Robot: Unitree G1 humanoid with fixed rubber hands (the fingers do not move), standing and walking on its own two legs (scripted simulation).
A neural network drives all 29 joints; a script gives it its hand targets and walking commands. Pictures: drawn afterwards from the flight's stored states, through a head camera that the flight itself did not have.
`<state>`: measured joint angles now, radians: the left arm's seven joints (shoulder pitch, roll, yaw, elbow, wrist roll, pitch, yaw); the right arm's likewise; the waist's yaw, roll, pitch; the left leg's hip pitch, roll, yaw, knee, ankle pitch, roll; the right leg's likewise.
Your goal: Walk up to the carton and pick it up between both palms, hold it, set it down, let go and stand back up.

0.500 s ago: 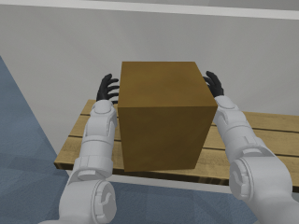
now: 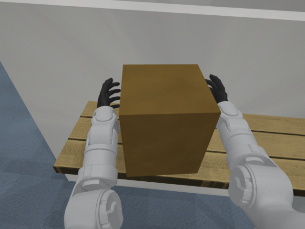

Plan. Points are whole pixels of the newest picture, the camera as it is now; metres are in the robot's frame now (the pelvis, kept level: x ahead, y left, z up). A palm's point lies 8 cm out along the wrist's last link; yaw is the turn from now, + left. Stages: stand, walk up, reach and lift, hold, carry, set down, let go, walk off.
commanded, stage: set down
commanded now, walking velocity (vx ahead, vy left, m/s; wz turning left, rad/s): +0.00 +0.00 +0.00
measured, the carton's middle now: (161, 121) +0.40 +0.00 +0.10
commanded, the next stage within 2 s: none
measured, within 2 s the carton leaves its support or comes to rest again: neither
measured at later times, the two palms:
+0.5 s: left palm (106, 108) +0.39 +0.15 +0.15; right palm (218, 105) +0.42 -0.15 +0.15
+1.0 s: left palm (108, 117) +0.39 +0.15 +0.11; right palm (214, 115) +0.43 -0.15 +0.11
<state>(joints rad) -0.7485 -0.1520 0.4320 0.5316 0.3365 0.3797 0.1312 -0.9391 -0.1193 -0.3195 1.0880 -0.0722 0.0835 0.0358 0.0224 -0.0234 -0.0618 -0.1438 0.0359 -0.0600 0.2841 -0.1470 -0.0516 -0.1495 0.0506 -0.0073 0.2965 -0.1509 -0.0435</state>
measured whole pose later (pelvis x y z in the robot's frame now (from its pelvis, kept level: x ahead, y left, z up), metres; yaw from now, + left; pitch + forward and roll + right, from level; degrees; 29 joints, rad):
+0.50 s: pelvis +0.01 +0.01 +0.00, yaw -2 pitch -1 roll +0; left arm -0.69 -0.21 0.46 0.40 0.40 0.38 0.09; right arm -0.87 -0.08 -0.36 0.99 -0.12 0.01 0.08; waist 0.02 -0.02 -0.02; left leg -0.09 0.03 -0.02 0.26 -0.16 -0.04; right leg -0.11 0.04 0.00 0.29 -0.16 -0.03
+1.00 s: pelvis +0.00 +0.01 +0.00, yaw -5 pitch +3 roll +0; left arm -0.68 -0.08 0.22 0.50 0.14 0.35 0.24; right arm -0.87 -0.21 -0.08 1.06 0.15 0.02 0.02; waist 0.10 -0.01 0.00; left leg -0.20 0.06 0.04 0.33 -0.17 -0.04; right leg -0.22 0.06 0.02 0.30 -0.13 -0.04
